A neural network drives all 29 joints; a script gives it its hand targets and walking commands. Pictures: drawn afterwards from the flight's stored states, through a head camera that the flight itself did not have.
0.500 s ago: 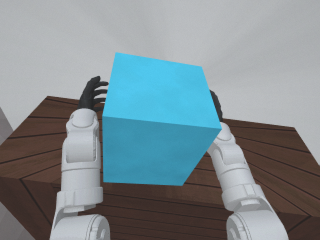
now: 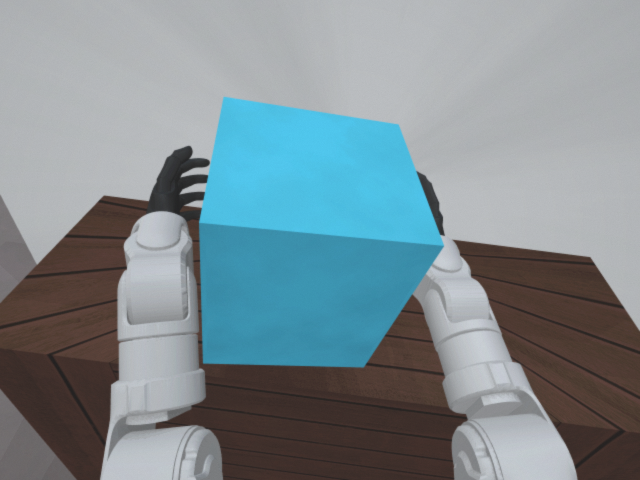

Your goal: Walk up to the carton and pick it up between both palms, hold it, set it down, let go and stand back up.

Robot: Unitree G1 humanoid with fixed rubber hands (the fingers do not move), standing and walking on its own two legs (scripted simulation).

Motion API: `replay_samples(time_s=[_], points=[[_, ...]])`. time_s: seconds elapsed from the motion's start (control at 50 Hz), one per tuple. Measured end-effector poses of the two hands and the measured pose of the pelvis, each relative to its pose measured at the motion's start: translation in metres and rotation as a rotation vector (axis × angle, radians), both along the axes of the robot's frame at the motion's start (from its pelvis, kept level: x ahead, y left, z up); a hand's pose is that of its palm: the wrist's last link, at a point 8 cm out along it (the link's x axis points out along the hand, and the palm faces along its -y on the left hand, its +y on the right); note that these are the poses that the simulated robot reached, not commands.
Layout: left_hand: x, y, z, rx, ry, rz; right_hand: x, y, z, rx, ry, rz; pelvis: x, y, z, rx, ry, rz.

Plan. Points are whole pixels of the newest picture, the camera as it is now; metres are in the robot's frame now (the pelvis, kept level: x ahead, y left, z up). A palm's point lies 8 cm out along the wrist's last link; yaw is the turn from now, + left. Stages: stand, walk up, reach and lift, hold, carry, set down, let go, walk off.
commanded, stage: hold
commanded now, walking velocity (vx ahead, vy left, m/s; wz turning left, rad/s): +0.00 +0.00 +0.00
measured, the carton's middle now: (300, 244) +0.37 +0.01 +0.16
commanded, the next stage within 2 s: none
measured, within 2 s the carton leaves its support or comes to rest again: neither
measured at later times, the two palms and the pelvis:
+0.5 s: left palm (173, 221) +0.36 +0.15 +0.21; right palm (429, 237) +0.37 -0.15 +0.18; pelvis +0.01 +0.00 +0.00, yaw +0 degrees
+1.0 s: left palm (174, 216) +0.37 +0.15 +0.21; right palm (427, 233) +0.37 -0.15 +0.19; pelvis +0.01 +0.00 +0.00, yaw +0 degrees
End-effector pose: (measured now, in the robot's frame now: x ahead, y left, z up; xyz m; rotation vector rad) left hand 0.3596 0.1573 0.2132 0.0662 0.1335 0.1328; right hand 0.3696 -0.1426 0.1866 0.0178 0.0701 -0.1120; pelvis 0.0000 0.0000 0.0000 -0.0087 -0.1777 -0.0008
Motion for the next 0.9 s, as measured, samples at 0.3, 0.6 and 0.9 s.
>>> replay_samples(time_s=[0.3,0.6,0.9], points=[[0.002,-0.002,-0.006,-0.013,-0.012,-0.01,0.003,-0.003,0.006,-0.014,-0.019,-0.004,0.013,-0.004,0.0,-0.003,-0.016,0.004],[-0.004,-0.002,-0.003,-0.004,-0.002,-0.012,-0.005,-0.003,-0.002,0.01,-0.01,-0.009,0.006,0.001,0.0,-0.001,-0.018,-0.007],[0.005,0.0,-0.006,-0.015,0.019,-0.015,0.002,-0.001,-0.002,-0.006,0.008,-0.011,0.006,-0.001,0.0,0.001,-0.004,-0.001]])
